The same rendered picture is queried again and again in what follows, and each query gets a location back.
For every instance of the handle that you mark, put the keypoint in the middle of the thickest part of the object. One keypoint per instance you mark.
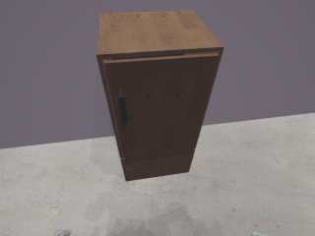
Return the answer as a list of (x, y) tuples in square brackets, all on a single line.
[(122, 105)]

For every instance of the cupboard door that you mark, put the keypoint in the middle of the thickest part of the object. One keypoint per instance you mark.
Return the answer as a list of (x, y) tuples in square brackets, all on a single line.
[(165, 101)]

